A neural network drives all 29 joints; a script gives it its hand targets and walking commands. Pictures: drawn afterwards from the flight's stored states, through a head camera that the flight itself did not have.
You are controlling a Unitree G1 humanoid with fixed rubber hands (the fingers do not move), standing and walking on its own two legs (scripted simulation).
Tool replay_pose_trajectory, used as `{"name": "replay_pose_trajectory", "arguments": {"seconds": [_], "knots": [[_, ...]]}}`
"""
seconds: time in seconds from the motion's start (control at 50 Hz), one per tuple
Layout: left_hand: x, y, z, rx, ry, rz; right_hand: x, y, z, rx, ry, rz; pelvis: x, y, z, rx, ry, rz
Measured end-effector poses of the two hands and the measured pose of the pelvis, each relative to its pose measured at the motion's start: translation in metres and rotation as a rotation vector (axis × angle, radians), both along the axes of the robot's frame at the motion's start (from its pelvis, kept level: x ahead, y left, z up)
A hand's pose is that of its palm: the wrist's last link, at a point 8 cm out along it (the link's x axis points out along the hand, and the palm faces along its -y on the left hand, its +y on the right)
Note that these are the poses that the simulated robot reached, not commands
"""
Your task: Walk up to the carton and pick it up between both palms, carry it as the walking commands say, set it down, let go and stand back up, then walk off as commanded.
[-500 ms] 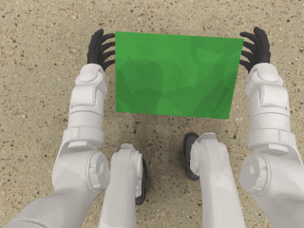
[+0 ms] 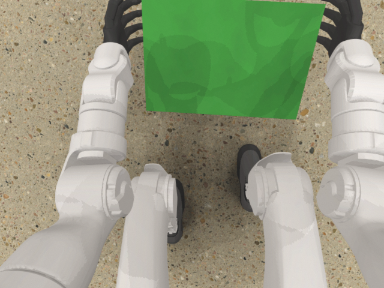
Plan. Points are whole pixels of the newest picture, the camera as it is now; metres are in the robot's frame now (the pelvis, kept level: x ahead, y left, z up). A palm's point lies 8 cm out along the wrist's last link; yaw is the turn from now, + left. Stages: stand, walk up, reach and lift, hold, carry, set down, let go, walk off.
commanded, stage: set down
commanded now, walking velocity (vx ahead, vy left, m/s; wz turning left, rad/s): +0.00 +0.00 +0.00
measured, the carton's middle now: (222, 57) +0.51 -0.08 -0.22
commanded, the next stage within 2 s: none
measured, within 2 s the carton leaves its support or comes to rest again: neither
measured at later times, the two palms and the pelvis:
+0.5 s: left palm (136, 52) +0.55 +0.09 -0.20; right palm (324, 46) +0.50 -0.28 -0.20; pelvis +0.00 +0.00 -0.05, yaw +0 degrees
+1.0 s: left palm (136, 52) +0.55 +0.10 -0.22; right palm (320, 45) +0.50 -0.28 -0.21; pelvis -0.01 +0.00 -0.06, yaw +0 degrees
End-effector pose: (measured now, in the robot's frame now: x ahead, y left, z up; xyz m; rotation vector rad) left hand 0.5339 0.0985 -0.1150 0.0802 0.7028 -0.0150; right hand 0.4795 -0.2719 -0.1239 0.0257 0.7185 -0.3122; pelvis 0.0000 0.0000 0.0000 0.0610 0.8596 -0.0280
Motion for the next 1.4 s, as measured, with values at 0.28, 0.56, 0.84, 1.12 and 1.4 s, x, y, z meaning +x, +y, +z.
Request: {"name": "replay_pose_trajectory", "arguments": {"seconds": [0.28,0.56,0.84,1.12,1.4], "knots": [[0.010,-0.003,-0.050,0.012,0.011,-0.008,0.009,-0.003,-0.046,-0.010,0.012,0.004,-0.001,0.003,-0.030,-0.008,-0.043,0.006],[0.011,-0.003,-0.098,0.023,0.048,-0.026,0.018,-0.005,-0.082,-0.026,0.048,0.030,-0.002,0.003,-0.052,-0.018,-0.105,0.019],[0.015,-0.003,-0.100,0.025,0.035,-0.041,0.020,-0.005,-0.086,-0.016,0.027,0.012,-0.007,0.006,-0.063,-0.029,-0.160,0.030],[0.020,-0.002,-0.106,-0.001,0.030,-0.045,0.025,-0.008,-0.092,0.004,0.016,0.022,-0.010,0.002,-0.066,-0.031,-0.172,0.038],[0.026,-0.002,-0.114,-0.033,0.018,-0.043,0.032,-0.010,-0.098,0.019,0.020,0.026,-0.001,0.002,-0.065,-0.033,-0.149,0.040]]}}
